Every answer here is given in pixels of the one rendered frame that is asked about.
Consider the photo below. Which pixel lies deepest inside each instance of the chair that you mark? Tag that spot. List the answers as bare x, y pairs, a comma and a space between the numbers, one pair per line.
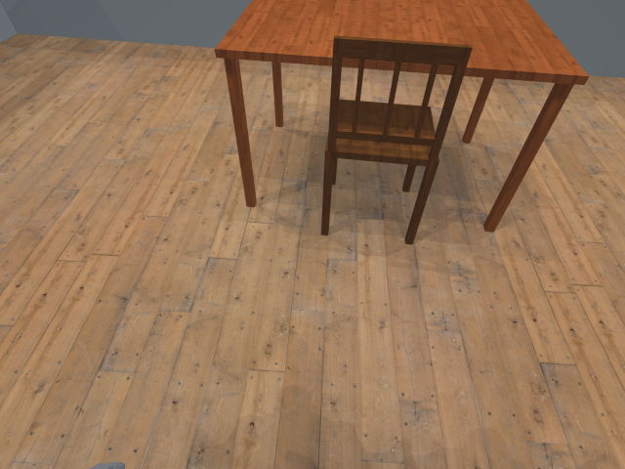
388, 132

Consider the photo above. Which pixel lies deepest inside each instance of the table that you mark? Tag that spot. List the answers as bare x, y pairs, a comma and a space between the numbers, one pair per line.
509, 40

